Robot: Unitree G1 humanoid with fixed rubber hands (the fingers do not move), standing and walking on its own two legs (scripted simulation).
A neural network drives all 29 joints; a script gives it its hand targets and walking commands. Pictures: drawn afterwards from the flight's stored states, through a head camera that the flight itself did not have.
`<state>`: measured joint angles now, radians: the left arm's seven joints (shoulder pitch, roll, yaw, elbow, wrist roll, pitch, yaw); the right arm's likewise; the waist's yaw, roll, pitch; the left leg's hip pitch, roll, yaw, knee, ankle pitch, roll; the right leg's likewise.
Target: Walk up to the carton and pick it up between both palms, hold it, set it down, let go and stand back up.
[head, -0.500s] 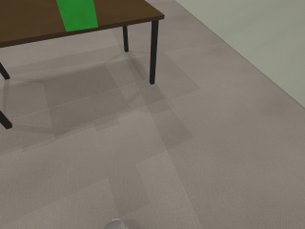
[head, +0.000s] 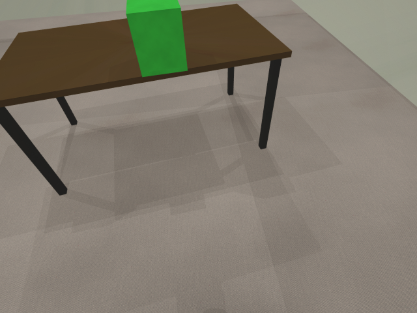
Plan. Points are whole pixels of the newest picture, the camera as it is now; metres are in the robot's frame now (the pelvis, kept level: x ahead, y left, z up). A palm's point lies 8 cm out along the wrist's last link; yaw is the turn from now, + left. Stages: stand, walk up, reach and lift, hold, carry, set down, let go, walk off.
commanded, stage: walk up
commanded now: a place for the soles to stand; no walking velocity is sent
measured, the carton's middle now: (158, 35) +1.17 +0.22 +0.06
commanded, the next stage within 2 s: none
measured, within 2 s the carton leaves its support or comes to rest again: neither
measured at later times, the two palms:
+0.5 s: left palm out of the picture +0.16 +0.28 -0.14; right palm (268, 209) +0.40 -0.14 -0.12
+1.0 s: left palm (111, 184) +0.49 +0.30 -0.10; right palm (273, 170) +0.54 -0.18 -0.12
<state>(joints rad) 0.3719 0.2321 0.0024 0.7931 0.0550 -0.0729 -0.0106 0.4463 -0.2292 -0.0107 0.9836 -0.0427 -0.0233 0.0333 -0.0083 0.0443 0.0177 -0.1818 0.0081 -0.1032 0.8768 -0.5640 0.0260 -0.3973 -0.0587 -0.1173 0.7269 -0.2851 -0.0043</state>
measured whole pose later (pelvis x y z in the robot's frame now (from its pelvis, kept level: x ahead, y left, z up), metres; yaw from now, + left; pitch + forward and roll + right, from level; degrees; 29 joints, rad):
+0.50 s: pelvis +0.26 +0.06 -0.01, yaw +13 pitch -2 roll +0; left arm 0.45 0.24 -0.03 0.91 0.03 0.00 -0.02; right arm 0.21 -0.17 0.00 0.82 -0.01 -0.03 0.00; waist 0.01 -0.05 0.13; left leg -0.47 -0.05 0.08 0.75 -0.25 0.08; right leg -0.23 -0.11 -0.06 1.22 -0.50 -0.02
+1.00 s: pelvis +0.50 +0.07 +0.02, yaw +14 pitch -2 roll +0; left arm 0.37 0.16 -0.01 0.79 0.03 -0.06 0.01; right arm 0.42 -0.26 0.00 0.93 -0.06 0.00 0.03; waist -0.01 0.05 0.07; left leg -0.39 0.01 0.02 1.16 -0.49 -0.01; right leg -0.28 -0.05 -0.10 0.63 -0.30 -0.01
